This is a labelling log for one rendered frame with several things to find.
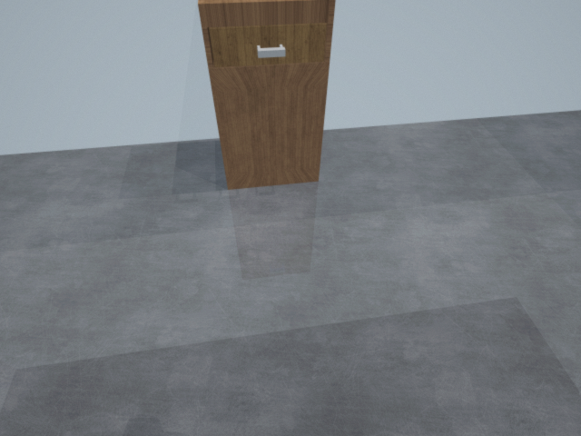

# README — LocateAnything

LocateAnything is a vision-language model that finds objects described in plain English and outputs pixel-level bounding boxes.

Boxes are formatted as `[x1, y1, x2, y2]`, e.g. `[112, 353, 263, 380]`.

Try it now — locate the cabinet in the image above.
[198, 0, 336, 190]

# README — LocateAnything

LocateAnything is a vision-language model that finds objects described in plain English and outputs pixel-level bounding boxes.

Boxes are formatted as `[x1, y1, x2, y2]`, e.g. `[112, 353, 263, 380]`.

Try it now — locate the drawer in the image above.
[209, 23, 327, 67]

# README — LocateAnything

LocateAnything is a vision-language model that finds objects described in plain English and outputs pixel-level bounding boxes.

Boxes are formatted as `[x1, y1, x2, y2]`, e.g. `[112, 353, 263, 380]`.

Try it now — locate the handle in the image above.
[257, 45, 286, 58]

